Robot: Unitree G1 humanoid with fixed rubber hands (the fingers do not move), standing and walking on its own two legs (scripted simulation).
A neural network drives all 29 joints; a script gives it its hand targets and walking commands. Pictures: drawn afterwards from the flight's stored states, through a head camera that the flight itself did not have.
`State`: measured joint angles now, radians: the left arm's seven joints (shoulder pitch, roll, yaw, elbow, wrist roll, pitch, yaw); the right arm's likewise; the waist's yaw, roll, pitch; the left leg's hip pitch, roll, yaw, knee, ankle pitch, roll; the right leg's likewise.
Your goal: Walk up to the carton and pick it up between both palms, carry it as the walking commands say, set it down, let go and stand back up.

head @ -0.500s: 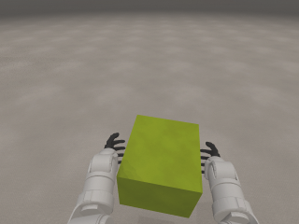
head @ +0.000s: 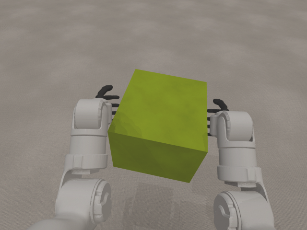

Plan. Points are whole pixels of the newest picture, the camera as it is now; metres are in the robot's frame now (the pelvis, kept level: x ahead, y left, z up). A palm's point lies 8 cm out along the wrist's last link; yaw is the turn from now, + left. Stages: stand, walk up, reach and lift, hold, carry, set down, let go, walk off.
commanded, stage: carry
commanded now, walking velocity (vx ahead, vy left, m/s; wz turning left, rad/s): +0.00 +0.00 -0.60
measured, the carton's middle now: (161, 123) +0.42 +0.01 +0.05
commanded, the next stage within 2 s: none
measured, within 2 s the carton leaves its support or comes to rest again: neither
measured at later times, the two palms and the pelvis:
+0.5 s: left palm (146, 110) +0.40 +0.05 +0.12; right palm (265, 137) +0.31 -0.23 +0.12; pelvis -0.01 -0.03 +0.01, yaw -12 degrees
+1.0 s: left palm (237, 112) +0.39 -0.19 +0.13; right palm out of the picture +0.22 -0.44 +0.11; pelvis -0.03 -0.13 +0.01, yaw -28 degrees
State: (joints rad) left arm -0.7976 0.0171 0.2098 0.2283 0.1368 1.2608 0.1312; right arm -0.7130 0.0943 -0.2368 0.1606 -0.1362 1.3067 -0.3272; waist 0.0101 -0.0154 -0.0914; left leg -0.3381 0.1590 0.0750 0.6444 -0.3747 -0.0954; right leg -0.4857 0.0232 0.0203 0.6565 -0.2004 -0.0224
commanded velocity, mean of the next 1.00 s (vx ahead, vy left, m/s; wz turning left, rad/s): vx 0.00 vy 0.00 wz -0.60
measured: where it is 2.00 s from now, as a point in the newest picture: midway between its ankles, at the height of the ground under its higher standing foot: outside the picture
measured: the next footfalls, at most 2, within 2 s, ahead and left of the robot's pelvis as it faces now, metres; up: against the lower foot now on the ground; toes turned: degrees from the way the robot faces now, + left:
left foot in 0.30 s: -0.01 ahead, +0.09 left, +0.00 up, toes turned -3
right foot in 0.66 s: +0.04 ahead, -0.22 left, +0.00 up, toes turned -18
